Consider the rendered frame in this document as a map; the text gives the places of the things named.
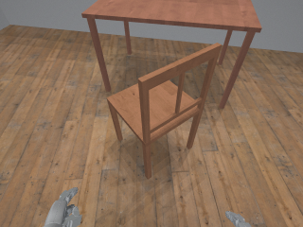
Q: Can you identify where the robot left hand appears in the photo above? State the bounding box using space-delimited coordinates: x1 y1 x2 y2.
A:
45 187 82 227

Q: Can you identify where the chair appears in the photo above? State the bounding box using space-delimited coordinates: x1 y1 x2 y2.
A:
107 43 222 179

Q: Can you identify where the table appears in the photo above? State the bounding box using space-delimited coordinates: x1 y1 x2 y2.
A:
81 0 262 109

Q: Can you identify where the robot right hand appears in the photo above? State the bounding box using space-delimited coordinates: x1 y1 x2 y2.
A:
225 211 252 227

